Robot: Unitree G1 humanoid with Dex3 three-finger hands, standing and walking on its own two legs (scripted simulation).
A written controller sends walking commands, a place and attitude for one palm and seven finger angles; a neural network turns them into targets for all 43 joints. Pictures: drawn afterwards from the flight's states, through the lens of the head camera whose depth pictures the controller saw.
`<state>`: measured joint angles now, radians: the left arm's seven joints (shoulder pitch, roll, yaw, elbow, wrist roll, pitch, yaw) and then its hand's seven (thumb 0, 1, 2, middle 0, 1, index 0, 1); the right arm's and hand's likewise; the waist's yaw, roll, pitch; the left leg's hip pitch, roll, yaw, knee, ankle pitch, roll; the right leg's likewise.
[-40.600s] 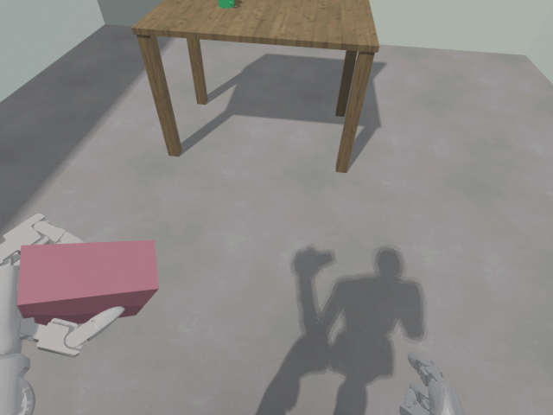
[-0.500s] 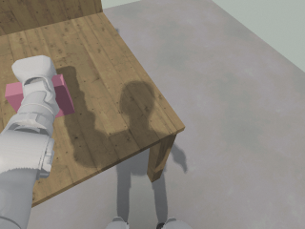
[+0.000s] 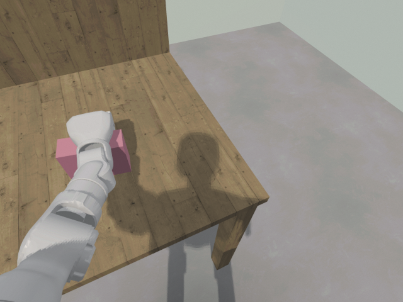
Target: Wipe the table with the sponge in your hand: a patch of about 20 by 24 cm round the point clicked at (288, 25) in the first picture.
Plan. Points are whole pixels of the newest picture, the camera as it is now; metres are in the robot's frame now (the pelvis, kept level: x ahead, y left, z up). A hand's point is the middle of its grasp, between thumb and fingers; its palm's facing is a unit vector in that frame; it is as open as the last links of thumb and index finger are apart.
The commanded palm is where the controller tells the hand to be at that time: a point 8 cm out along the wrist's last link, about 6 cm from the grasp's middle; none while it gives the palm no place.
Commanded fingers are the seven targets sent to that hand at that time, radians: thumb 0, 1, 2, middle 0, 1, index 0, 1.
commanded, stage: wipe back along the third lane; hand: left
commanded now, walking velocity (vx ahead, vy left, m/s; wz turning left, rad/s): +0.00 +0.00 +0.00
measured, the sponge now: (99, 161) +0.43 +0.26 -0.02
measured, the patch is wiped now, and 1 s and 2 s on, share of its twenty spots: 0.95 0.95 0.95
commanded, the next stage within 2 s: none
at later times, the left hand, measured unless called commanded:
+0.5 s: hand (102, 164) +0.38 +0.22 +0.04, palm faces -0.01 -0.03 -1.00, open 9.3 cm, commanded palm +0.34 +0.19 +0.06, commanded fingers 0.00 0.10 1.30 -1.20 -1.60 -1.20 -1.60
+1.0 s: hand (111, 187) +0.33 +0.19 +0.04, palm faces -0.01 -0.04 -1.00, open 9.3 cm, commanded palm +0.29 +0.17 +0.07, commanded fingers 0.00 0.10 1.30 -1.20 -1.60 -1.20 -1.60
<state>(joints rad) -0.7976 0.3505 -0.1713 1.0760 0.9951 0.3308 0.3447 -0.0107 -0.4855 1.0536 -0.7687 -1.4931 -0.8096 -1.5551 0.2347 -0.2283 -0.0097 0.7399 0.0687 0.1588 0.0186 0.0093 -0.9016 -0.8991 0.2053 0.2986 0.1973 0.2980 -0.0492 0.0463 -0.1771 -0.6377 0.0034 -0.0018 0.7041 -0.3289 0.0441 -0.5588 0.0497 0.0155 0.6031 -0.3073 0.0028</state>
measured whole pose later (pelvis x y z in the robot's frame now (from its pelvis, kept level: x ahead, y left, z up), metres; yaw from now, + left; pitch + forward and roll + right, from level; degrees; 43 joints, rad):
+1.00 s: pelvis +0.01 -0.03 +0.01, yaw +2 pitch +4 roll -1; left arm -0.29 0.25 -0.33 0.46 0.99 0.53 0.26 0.01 -0.44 1.03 -0.74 -1.52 -0.79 -1.56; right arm 0.11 -0.26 0.01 0.66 0.10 0.26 0.02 0.01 -0.90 -0.90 0.20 0.30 0.19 0.30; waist 0.04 0.07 -0.13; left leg -0.36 -0.01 -0.02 0.58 -0.30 0.01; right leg -0.30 0.04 0.00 0.54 -0.32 -0.03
